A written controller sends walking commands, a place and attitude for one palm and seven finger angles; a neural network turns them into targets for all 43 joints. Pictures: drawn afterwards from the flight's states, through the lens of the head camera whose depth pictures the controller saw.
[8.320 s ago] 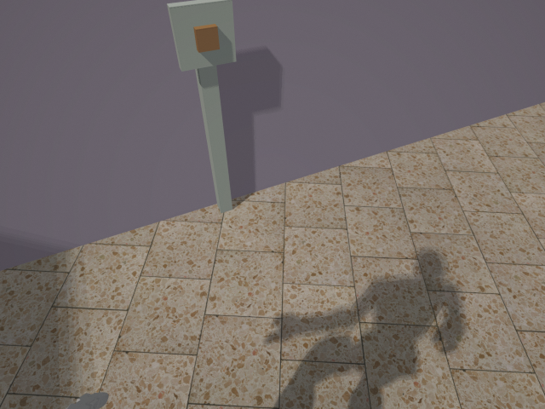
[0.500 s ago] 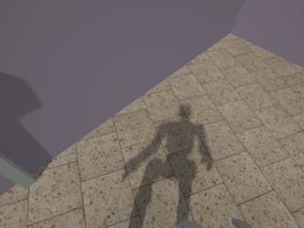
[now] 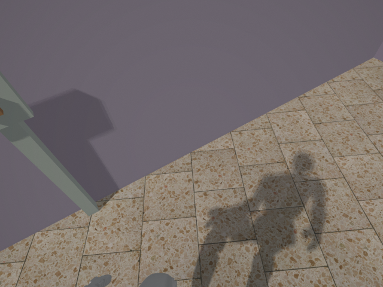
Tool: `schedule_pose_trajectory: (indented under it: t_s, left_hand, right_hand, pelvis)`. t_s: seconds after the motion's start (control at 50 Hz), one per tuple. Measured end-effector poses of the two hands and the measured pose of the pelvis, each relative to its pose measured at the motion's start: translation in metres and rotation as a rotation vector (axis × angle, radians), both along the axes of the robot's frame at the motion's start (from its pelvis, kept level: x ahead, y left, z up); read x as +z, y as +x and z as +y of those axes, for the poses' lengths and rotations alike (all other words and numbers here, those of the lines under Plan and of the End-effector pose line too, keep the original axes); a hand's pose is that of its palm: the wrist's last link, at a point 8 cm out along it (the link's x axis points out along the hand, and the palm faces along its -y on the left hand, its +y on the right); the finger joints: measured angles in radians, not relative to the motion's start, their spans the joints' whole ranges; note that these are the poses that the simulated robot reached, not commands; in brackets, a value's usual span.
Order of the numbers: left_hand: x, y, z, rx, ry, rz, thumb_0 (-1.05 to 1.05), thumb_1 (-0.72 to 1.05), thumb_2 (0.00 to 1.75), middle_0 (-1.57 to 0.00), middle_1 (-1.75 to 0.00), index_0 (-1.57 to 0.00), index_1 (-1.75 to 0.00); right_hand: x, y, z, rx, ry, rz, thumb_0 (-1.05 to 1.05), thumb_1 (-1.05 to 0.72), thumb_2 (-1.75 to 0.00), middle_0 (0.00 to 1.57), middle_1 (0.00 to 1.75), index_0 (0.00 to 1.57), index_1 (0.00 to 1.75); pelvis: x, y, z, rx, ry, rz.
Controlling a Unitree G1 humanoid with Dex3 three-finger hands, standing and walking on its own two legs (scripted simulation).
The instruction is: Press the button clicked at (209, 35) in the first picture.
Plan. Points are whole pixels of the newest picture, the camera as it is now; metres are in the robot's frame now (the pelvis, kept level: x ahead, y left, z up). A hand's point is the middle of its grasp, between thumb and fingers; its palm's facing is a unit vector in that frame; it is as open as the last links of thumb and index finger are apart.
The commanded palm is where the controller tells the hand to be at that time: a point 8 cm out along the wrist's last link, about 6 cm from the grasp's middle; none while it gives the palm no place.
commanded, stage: turn to face it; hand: left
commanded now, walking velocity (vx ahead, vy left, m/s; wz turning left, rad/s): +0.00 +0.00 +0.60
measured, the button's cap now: out of the picture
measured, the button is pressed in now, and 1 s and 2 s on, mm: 0 0 0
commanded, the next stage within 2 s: take the last steps up to it in 0.80 s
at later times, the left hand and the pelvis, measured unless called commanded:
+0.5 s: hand out of the picture +0.00 +0.28 -0.17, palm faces +0.32 -0.91 -0.25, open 7.4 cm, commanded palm none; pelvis -0.01 +0.05 +0.00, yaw +17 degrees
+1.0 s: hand out of the picture -0.04 +0.18 -0.15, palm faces +0.48 -0.83 -0.27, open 7.4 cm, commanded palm none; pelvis +0.00 -0.01 +0.00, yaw +28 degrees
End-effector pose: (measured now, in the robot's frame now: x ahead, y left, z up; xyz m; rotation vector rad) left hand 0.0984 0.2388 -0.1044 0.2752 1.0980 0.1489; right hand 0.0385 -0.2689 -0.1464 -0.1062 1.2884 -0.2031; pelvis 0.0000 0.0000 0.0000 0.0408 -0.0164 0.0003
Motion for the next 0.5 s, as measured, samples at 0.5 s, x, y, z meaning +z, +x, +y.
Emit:
schedule_pose_trajectory:
  t_s: [0.5]
  left_hand:
    - [-0.029,-0.118,0.084,0.384,-0.058,0.097,0.01,0.91,0.9,-0.2,-0.3,-0.2,-0.3]
  right_hand:
    - [0.035,0.112,0.097,0.399,-0.07,-0.131,0.01,-0.9,-0.9,0.2,0.3,0.2,0.3]
  pelvis:
    - [0.002,-0.007,0.046,0.288,-0.064,0.004]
